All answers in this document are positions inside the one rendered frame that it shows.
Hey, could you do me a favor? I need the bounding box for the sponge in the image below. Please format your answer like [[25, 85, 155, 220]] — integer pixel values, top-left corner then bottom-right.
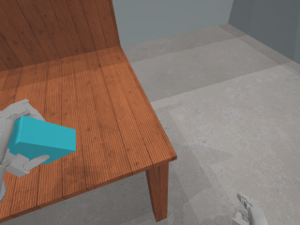
[[7, 115, 76, 165]]

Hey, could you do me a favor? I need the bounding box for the right robot hand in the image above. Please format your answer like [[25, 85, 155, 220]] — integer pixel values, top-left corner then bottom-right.
[[232, 192, 269, 225]]

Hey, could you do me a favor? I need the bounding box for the table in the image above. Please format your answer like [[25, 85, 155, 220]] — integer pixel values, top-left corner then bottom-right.
[[0, 0, 177, 223]]

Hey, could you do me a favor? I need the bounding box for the left robot hand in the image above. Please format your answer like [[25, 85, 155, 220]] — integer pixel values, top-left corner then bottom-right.
[[0, 99, 50, 177]]

